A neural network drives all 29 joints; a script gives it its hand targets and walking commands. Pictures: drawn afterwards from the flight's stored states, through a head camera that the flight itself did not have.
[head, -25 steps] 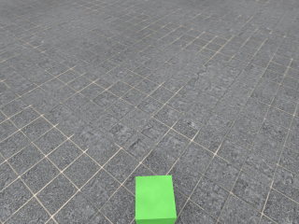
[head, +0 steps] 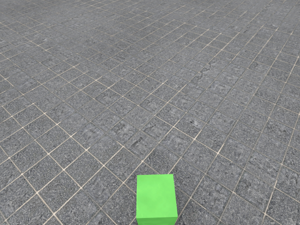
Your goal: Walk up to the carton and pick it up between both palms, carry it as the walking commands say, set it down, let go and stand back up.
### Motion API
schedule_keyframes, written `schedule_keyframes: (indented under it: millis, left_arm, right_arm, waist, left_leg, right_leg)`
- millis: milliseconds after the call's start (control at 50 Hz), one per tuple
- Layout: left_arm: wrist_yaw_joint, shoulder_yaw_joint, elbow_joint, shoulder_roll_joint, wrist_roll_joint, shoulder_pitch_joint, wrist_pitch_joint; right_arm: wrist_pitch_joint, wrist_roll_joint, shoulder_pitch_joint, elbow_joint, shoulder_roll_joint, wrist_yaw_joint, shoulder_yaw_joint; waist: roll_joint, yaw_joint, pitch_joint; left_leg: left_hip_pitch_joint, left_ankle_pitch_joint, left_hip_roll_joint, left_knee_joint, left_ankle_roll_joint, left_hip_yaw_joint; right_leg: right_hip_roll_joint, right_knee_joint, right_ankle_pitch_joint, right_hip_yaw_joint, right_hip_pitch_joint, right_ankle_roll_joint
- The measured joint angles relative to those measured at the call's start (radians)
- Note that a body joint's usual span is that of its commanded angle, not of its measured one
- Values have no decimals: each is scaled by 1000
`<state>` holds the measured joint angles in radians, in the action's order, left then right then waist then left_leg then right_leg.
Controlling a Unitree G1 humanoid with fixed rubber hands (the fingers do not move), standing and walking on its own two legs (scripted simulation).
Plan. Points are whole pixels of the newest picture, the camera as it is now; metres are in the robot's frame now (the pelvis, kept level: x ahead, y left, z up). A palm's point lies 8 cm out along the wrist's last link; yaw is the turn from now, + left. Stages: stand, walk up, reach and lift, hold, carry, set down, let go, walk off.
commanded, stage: reach and lift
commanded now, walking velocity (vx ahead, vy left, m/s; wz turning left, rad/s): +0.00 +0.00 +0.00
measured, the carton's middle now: (155, 201) +0.37 -0.01 -0.65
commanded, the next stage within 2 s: none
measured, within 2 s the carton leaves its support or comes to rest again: neither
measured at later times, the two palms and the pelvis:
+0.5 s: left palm out of the picture +0.10 +0.21 -0.18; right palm out of the picture +0.09 -0.17 -0.18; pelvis -0.05 +0.02 -0.05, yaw -3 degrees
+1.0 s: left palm (93, 204) +0.25 +0.21 -0.21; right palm (202, 203) +0.24 -0.16 -0.21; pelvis -0.18 +0.04 -0.12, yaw -3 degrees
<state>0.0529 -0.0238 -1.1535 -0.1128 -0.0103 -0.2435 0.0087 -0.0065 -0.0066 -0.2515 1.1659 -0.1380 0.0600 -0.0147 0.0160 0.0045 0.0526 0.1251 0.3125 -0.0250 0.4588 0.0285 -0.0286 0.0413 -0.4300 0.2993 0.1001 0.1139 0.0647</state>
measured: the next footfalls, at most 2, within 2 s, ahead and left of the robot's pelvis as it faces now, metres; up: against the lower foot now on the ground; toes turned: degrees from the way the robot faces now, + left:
none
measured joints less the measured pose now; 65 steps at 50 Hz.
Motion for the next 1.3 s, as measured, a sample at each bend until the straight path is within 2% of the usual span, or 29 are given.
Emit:
schedule_keyframes:
  millis: [40,100,200,260,320,440,500,540,600,680,760,820,940,1080,1220,1300]
  left_arm:
    - [-2,10,31,-4,30,-11,-20]
    - [4,30,245,-52,91,24,-170]
    - [-18,38,442,-130,61,276,-446]
    - [-33,30,510,-131,40,318,-526]
    - [-42,6,552,-83,10,265,-513]
    - [-61,-44,564,40,-47,130,-383]
    - [-59,-56,593,60,-37,147,-326]
    - [-54,-67,618,59,-32,202,-322]
    - [-40,-88,666,39,-29,312,-360]
    - [-22,-96,717,-13,6,472,-457]
    - [-18,-103,645,-53,45,652,-543]
    - [-11,-126,556,-63,59,782,-570]
    - [10,-180,409,-65,55,1013,-519]
    - [41,-167,310,-99,105,1224,-430]
    - [73,-156,279,-153,132,1382,-342]
    - [75,-171,322,-191,130,1453,-283]
  right_arm:
    - [-16,18,-18,-33,-4,-1,19]
    - [-148,78,13,-261,-23,12,44]
    - [-437,109,281,-456,-61,10,39]
    - [-525,68,346,-523,-37,1,21]
    - [-508,19,310,-533,7,-17,6]
    - [-392,-25,157,-568,75,-43,-16]
    - [-330,-29,181,-610,88,-59,-41]
    - [-318,-35,241,-628,80,-66,-61]
    - [-348,-32,349,-660,41,-73,-89]
    - [-439,-5,506,-680,-36,-80,-116]
    - [-517,9,694,-590,-96,-88,-129]
    - [-537,26,836,-497,-107,-88,-136]
    - [-486,15,1070,-358,-78,-51,-169]
    - [-400,23,1278,-277,-85,12,-211]
    - [-315,81,1410,-253,-134,48,-208]
    - [-264,120,1465,-317,-164,62,-199]
  waist:
    - [-5,-5,-40]
    - [-22,-9,-76]
    - [-35,-22,-77]
    - [-32,-13,-121]
    - [-25,-4,-163]
    - [-11,-22,-177]
    - [-13,-17,-146]
    - [-14,-15,-117]
    - [-15,-19,-80]
    - [-17,-22,-29]
    - [-14,-18,42]
    - [-13,-15,90]
    - [-11,-21,137]
    - [-5,-24,144]
    - [-22,-16,201]
    - [-28,-9,338]
  left_leg:
    - [48,8,4,23,-8,6]
    - [209,64,10,175,-7,16]
    - [372,103,5,318,-3,26]
    - [436,92,1,320,-8,28]
    - [473,75,4,297,-12,26]
    - [593,62,3,325,-24,41]
    - [713,67,11,403,-29,47]
    - [786,69,14,462,-33,51]
    - [871,71,15,544,-40,58]
    - [912,69,17,616,-48,70]
    - [905,55,23,644,-52,80]
    - [916,36,27,653,-55,88]
    - [1019,2,26,675,-49,85]
    - [1182,-30,27,699,-42,63]
    - [1241,-13,21,721,-41,58]
    - [1189,12,17,724,-40,58]
  right_leg:
    - [-5,-36,11,-5,56,-1]
    - [-18,-215,80,-12,232,-2]
    - [-19,-354,111,-19,399,5]
    - [-14,-346,93,-21,460,4]
    - [-16,-320,73,-21,494,0]
    - [-14,-335,48,-40,615,-15]
    - [-25,-420,54,-46,739,-22]
    - [-30,-479,56,-48,812,-25]
    - [-35,-558,54,-54,899,-28]
    - [-39,-631,49,-64,943,-32]
    - [-48,-666,37,-73,940,-37]
    - [-53,-680,21,-80,954,-39]
    - [-53,-702,-7,-77,1055,-42]
    - [-53,-714,-43,-58,1206,-36]
    - [-44,-734,-28,-53,1266,-22]
    - [-39,-740,-5,-55,1218,-19]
